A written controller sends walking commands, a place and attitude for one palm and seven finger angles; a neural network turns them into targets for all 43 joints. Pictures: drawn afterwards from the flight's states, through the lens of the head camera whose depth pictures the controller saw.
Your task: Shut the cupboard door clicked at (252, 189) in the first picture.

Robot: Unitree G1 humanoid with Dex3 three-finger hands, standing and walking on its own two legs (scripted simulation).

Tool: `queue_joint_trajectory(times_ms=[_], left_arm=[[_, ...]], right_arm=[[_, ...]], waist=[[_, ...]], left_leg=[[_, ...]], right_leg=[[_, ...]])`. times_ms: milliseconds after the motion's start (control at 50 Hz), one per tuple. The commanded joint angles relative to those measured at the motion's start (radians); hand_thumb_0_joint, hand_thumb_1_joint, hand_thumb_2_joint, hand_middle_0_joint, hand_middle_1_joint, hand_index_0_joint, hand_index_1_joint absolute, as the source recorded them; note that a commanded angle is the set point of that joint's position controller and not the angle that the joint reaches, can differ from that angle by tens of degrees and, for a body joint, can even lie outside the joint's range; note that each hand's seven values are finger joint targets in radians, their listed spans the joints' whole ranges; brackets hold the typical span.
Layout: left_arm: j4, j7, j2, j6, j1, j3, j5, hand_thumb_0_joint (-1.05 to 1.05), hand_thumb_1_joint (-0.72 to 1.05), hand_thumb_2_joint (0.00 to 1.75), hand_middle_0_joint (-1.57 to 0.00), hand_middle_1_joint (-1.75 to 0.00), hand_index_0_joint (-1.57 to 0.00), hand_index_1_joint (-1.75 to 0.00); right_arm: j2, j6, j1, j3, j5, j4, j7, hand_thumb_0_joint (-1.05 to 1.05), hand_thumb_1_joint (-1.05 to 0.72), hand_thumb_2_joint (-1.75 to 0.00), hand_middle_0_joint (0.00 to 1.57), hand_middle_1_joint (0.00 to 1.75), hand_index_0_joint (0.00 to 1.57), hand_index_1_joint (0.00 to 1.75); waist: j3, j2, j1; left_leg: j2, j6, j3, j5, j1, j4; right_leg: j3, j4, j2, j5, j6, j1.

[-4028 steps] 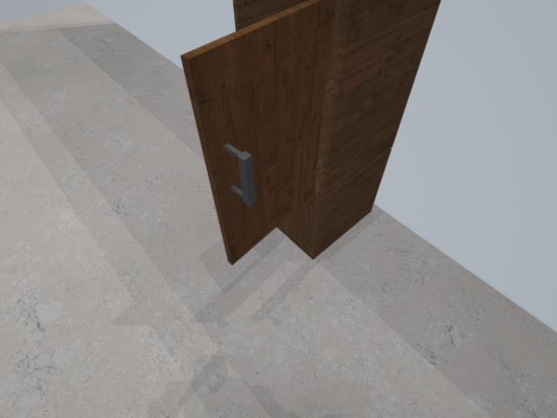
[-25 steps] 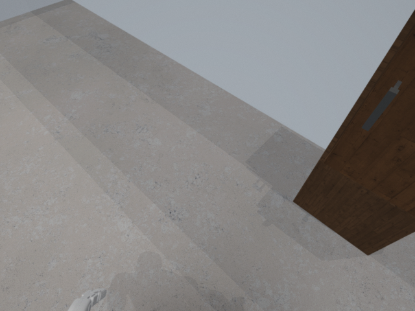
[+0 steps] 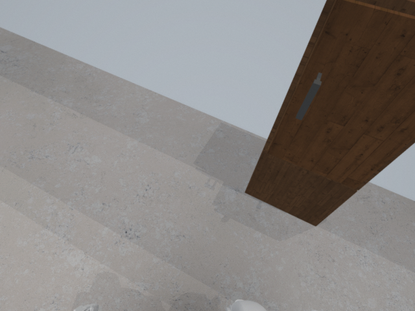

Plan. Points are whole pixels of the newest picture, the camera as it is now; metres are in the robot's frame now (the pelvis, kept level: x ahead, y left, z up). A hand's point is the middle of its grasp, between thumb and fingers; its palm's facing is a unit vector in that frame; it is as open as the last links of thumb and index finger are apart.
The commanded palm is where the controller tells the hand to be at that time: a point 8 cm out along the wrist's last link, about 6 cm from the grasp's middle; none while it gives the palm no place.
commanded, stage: turn to face it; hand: left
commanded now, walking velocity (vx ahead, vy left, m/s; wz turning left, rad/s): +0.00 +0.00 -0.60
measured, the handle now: (309, 96) +0.70 -0.25 +0.00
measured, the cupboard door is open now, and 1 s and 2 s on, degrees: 2 2 2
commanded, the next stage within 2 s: take the last steps up to it in 0.58 s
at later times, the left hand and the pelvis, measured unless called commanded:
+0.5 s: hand (148, 303) +0.15 +0.13 -0.16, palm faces -0.23 -0.95 -0.23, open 7.4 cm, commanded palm none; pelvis +0.02 -0.04 +0.00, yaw -14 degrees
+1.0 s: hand (173, 275) +0.21 +0.08 -0.16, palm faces -0.42 -0.89 -0.20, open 7.4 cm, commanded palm none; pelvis +0.05 -0.07 +0.00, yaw -24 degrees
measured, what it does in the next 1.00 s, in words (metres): steps on the spot, turning right: right foot, then left foot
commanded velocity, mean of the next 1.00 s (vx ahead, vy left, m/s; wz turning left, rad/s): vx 0.10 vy -0.05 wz -0.30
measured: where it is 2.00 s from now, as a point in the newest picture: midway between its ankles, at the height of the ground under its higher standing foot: outside the picture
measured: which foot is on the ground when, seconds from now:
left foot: down 0.00-0.22, up 0.24-0.60, down 0.62-1.00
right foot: up 0.00-0.22, down 0.24-0.62, up 0.64-1.00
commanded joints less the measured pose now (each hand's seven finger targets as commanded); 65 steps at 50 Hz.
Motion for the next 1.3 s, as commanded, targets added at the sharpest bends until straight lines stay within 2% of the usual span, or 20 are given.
queue_joint_trajectory(times_ms=[0, 120, 180, 200, 220, 260, 340, 480, 540, 560, 600, 620, 700, 880, 960, 1000, 1040, 1120, 1220, 1280], left_arm=[[-0.105, -0.009, 0.044, -0.023, -0.063, 0.012, 0.0, 0.0, 0.9, 0.9, -0.2, -0.3, -0.2, -0.3], [-0.109, -0.009, 0.035, -0.03, -0.082, 0.003, 0.003, 0.0, 0.9, 0.9, -0.2, -0.3, -0.2, -0.3], [-0.064, 0.0, 0.09, -0.047, 0.063, 0.014, 0.008, 0.0, 0.9, 0.9, -0.2, -0.3, -0.2, -0.3], [-0.046, 0.015, 0.199, -0.062, 0.121, 0.034, 0.018, 0.0, 0.9, 0.9, -0.2, -0.3, -0.2, -0.3], [-0.031, 0.029, 0.247, -0.062, 0.161, 0.038, 0.003, 0.0, 0.9, 0.9, -0.2, -0.3, -0.2, -0.3], [-0.041, 0.047, 0.204, -0.06, 0.084, 0.033, 0.004, 0.0, 0.9, 0.9, -0.2, -0.3, -0.2, -0.3], [-0.071, 0.05, 0.131, -0.066, -0.029, 0.01, 0.008, 0.0, 0.9, 0.9, -0.2, -0.3, -0.2, -0.3], [-0.032, 0.049, 0.14, -0.064, 0.025, 0.019, 0.012, 0.0, 0.9, 0.9, -0.2, -0.3, -0.2, -0.3], [-0.025, 0.05, 0.126, -0.057, -0.009, 0.017, 0.003, 0.0, 0.9, 0.9, -0.2, -0.3, -0.2, -0.3], [-0.029, 0.048, 0.094, -0.054, -0.006, 0.011, -0.003, 0.0, 0.9, 0.9, -0.2, -0.3, -0.2, -0.3], [-0.041, 0.037, 0.018, -0.049, 0.045, -0.003, -0.01, 0.0, 0.9, 0.9, -0.2, -0.3, -0.2, -0.3], [-0.046, 0.039, 0.04, -0.04, 0.01, -0.001, -0.001, 0.0, 0.9, 0.9, -0.2, -0.3, -0.2, -0.3], [-0.007, 0.019, 0.018, -0.038, 0.014, 0.002, 0.003, 0.0, 0.9, 0.9, -0.2, -0.3, -0.2, -0.3], [-0.025, -0.027, 0.001, -0.046, -0.089, -0.006, 0.013, 0.0, 0.9, 0.9, -0.2, -0.3, -0.2, -0.3], [0.046, -0.026, 0.04, -0.061, 0.093, 0.01, 0.014, 0.0, 0.9, 0.9, -0.2, -0.3, -0.2, -0.3], [0.091, 0.003, 0.195, -0.077, 0.246, 0.038, 0.018, 0.0, 0.9, 0.9, -0.2, -0.3, -0.2, -0.3], [0.087, 0.024, 0.156, -0.081, 0.196, 0.026, 0.01, 0.0, 0.9, 0.9, -0.2, -0.3, -0.2, -0.3], [0.063, 0.035, 0.059, -0.108, 0.059, -0.007, 0.012, 0.0, 0.9, 0.9, -0.2, -0.3, -0.2, -0.3], [0.114, 0.036, 0.065, -0.121, 0.113, -0.012, 0.013, 0.0, 0.9, 0.9, -0.2, -0.3, -0.2, -0.3], [0.127, 0.035, 0.059, -0.115, 0.096, -0.011, 0.001, 0.0, 0.9, 0.9, -0.2, -0.3, -0.2, -0.3]], right_arm=[[-0.213, -0.016, 0.073, -0.062, 0.003, -0.04, -0.022, 0.0, -0.9, -0.9, 0.2, 0.3, 0.2, 0.3], [-0.241, -0.004, 0.076, -0.08, 0.002, -0.011, -0.007, 0.0, -0.9, -0.9, 0.2, 0.3, 0.2, 0.3], [-0.235, 0.0, 0.032, -0.085, 0.015, -0.014, 0.001, 0.0, -0.9, -0.9, 0.2, 0.3, 0.2, 0.3], [-0.156, 0.002, 0.03, -0.07, 0.024, -0.043, 0.007, 0.0, -0.9, -0.9, 0.2, 0.3, 0.2, 0.3], [-0.141, 0.012, -0.014, -0.057, 0.023, -0.074, 0.002, 0.0, -0.9, -0.9, 0.2, 0.3, 0.2, 0.3], [-0.146, 0.022, -0.041, -0.059, 0.023, -0.047, -0.011, 0.0, -0.9, -0.9, 0.2, 0.3, 0.2, 0.3], [-0.126, 0.022, 0.038, -0.052, 0.016, 0.012, 0.004, 0.0, -0.9, -0.9, 0.2, 0.3, 0.2, 0.3], [-0.1, 0.013, 0.013, -0.046, 0.023, 0.007, 0.0, 0.0, -0.9, -0.9, 0.2, 0.3, 0.2, 0.3], [-0.097, 0.003, 0.102, -0.04, 0.024, 0.04, -0.008, 0.0, -0.9, -0.9, 0.2, 0.3, 0.2, 0.3], [-0.121, -0.009, 0.122, -0.043, 0.022, 0.051, -0.011, 0.0, -0.9, -0.9, 0.2, 0.3, 0.2, 0.3], [-0.243, -0.012, 0.125, -0.059, 0.005, 0.035, -0.018, 0.0, -0.9, -0.9, 0.2, 0.3, 0.2, 0.3], [-0.233, -0.013, 0.117, -0.059, 0.001, 0.038, -0.023, 0.0, -0.9, -0.9, 0.2, 0.3, 0.2, 0.3], [-0.183, -0.018, 0.076, -0.042, -0.006, 0.036, -0.03, 0.0, -0.9, -0.9, 0.2, 0.3, 0.2, 0.3], [-0.225, -0.029, 0.152, -0.08, -0.01, 0.104, -0.015, 0.0, -0.9, -0.9, 0.2, 0.3, 0.2, 0.3], [-0.212, -0.029, 0.091, -0.081, -0.002, 0.115, -0.006, 0.0, -0.9, -0.9, 0.2, 0.3, 0.2, 0.3], [-0.097, -0.034, -0.007, -0.047, 0.016, 0.047, 0.004, 0.0, -0.9, -0.9, 0.2, 0.3, 0.2, 0.3], [-0.129, -0.026, -0.061, -0.057, 0.012, 0.047, 0.002, 0.0, -0.9, -0.9, 0.2, 0.3, 0.2, 0.3], [-0.088, -0.022, 0.06, -0.053, -0.001, 0.103, 0.021, 0.0, -0.9, -0.9, 0.2, 0.3, 0.2, 0.3], [-0.061, -0.035, 0.031, -0.041, 0.004, 0.082, 0.022, 0.0, -0.9, -0.9, 0.2, 0.3, 0.2, 0.3], [-0.076, -0.051, 0.115, -0.035, 0.003, 0.113, 0.007, 0.0, -0.9, -0.9, 0.2, 0.3, 0.2, 0.3]], waist=[[-0.128, 0.226, -0.039], [-0.102, 0.282, -0.049], [-0.151, 0.146, 0.031], [-0.169, -0.179, 0.057], [-0.149, -0.225, 0.078], [-0.109, -0.224, 0.044], [-0.134, -0.108, -0.028], [-0.121, -0.109, -0.001], [-0.117, -0.087, -0.048], [-0.122, -0.021, -0.051], [-0.113, 0.294, -0.034], [-0.08, 0.32, -0.047], [-0.093, 0.19, -0.024], [-0.035, 0.218, -0.074], [-0.069, 0.1, 0.022], [-0.06, -0.289, 0.11], [0.026, -0.206, 0.074], [-0.003, -0.057, -0.041], [-0.017, -0.029, -0.03], [-0.049, -0.003, -0.073]], left_leg=[[0.25, 0.117, -0.098, 0.587, 0.233, -0.146], [0.274, 0.098, -0.036, 0.467, 0.148, -0.111], [0.208, 0.002, 0.046, 0.28, 0.019, 0.1], [0.076, -0.063, 0.117, -0.098, -0.218, 0.322], [0.001, -0.081, 0.017, -0.384, -0.32, 0.512], [0.021, -0.076, -0.115, -0.29, -0.382, 0.652], [0.017, -0.089, -0.088, -0.128, -0.246, 0.538], [-0.033, -0.077, -0.071, -0.134, -0.159, 0.24], [-0.049, -0.065, -0.068, 0.046, 0.029, -0.028], [-0.009, -0.047, -0.103, 0.126, 0.141, -0.14], [0.307, 0.123, -0.402, 0.285, 0.15, -0.231], [0.331, 0.169, -0.436, 0.282, 0.091, -0.266], [0.243, 0.144, -0.254, 0.387, 0.149, -0.228], [0.276, 0.117, -0.195, -0.079, 0.131, -0.307], [0.181, 0.046, -0.07, -0.147, -0.067, -0.111], [-0.036, -0.032, 0.074, -0.392, -0.431, 0.351], [0.012, -0.014, -0.069, -0.278, -0.483, 0.574], [0.035, -0.03, -0.052, -0.099, -0.296, 0.494], [0.007, -0.029, -0.015, -0.061, -0.235, 0.223], [-0.031, -0.018, 0.021, 0.071, -0.047, 0.018]], right_leg=[[-0.035, -0.026, -0.058, 0.024, 0.021, -0.073], [-0.108, -0.306, -0.035, 0.065, -0.011, 0.098], [-0.066, -0.632, -0.062, 0.351, -0.049, 0.37], [0.244, -0.719, -0.301, 0.586, -0.133, 0.541], [0.378, -0.717, -0.447, 0.842, -0.242, 0.485], [0.372, -0.734, -0.378, 0.663, -0.268, 0.402], [0.178, -0.709, -0.262, 0.631, -0.22, 0.309], [0.256, -0.697, -0.263, 0.629, -0.239, 0.325], [0.25, -0.637, -0.219, 0.538, -0.177, 0.234], [0.22, -0.582, -0.164, 0.472, -0.131, 0.154], [0.027, -0.336, -0.001, 0.017, -0.041, 0.037], [0.028, -0.171, -0.001, -0.092, -0.033, 0.017], [0.013, -0.047, -0.04, 0.004, -0.016, -0.019], [-0.068, -0.339, -0.058, 0.074, -0.031, 0.031], [-0.104, -0.639, -0.015, 0.226, -0.059, 0.399], [0.405, -0.885, -0.353, -0.024, -0.231, 0.602], [0.447, -0.94, -0.368, -0.097, -0.306, 0.446], [0.132, -0.878, -0.261, 0.214, -0.264, 0.309], [0.118, -0.823, -0.256, 0.472, -0.272, 0.383], [0.073, -0.685, -0.205, 0.587, -0.228, 0.378]])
